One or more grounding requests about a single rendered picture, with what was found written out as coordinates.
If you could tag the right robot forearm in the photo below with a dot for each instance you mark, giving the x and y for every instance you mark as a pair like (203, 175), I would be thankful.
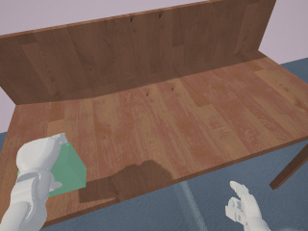
(253, 223)

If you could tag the sponge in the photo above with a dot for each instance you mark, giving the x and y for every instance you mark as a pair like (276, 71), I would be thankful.
(69, 170)

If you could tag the left robot forearm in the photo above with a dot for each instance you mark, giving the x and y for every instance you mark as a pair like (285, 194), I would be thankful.
(27, 210)

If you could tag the left robot hand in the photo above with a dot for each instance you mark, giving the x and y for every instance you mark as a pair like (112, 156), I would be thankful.
(43, 154)

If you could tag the right robot hand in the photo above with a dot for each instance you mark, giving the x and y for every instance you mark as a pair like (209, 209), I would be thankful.
(237, 209)

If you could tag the table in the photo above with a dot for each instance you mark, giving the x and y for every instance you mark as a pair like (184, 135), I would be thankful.
(150, 99)

